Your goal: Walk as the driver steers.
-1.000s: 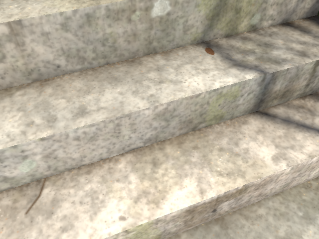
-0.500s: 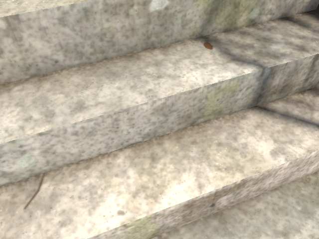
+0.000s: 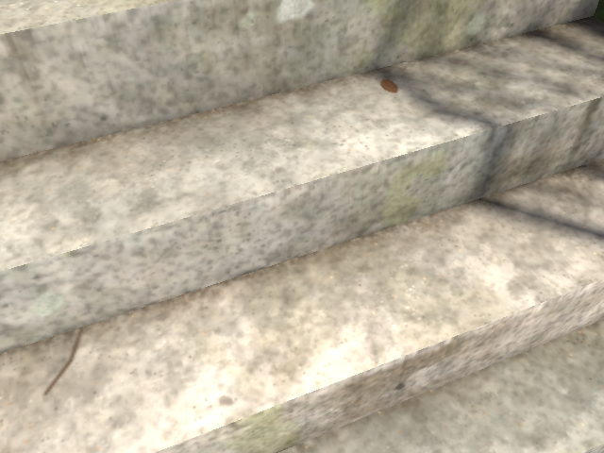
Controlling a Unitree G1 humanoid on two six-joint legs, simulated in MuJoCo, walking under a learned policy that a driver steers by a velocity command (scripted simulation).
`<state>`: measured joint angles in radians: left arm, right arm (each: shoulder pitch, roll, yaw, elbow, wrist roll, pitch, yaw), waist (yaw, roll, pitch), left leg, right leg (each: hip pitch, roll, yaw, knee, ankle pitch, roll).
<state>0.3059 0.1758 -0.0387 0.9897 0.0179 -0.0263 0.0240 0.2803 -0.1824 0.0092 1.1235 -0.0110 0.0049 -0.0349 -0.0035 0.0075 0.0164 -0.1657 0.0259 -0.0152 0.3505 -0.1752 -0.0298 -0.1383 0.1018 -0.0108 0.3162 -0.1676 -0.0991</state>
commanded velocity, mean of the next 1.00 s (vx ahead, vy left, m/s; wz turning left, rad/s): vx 0.25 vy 0.00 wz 0.00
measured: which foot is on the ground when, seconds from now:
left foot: down 0.00-1.00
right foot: down 0.00-1.00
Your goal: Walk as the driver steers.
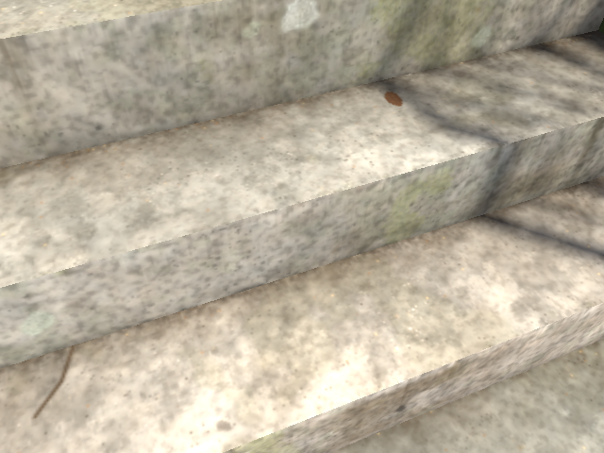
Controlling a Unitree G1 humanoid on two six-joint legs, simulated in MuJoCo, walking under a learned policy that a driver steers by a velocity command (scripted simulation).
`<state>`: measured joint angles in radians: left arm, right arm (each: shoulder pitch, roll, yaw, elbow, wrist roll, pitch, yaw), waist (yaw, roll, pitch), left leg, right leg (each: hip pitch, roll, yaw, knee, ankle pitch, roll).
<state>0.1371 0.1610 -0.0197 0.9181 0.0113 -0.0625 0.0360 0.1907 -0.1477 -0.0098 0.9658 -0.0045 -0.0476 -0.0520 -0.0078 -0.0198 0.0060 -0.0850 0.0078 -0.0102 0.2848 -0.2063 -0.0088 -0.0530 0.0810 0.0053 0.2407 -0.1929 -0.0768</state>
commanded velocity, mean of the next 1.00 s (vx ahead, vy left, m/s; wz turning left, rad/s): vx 0.27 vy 0.00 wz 0.00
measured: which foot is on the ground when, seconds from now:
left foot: down 0.00-1.00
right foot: down 0.00-1.00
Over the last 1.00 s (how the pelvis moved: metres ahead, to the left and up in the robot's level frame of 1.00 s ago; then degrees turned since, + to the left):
0.04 0.02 0.00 0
